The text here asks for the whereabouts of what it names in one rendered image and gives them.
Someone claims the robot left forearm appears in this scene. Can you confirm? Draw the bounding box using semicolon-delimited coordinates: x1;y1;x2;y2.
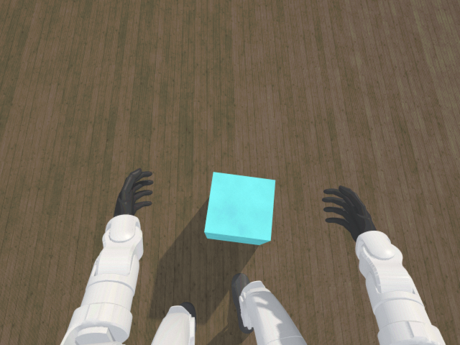
60;214;143;345

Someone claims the robot right forearm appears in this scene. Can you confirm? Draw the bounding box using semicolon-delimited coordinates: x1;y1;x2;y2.
355;231;446;345

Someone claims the robot foot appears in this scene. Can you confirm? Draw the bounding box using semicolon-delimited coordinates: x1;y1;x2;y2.
180;302;196;334
231;273;254;334

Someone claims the robot right foot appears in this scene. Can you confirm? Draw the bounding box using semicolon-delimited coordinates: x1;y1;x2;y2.
231;273;254;334

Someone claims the robot left foot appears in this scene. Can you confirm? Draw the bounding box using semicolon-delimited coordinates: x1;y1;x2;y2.
180;302;196;334

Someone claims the robot left hand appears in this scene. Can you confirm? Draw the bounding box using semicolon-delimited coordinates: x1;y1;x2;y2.
114;168;153;217

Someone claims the robot right hand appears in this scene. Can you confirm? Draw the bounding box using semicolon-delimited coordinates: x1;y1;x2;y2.
322;185;376;242

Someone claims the carton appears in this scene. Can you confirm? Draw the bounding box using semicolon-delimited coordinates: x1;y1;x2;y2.
204;172;275;245

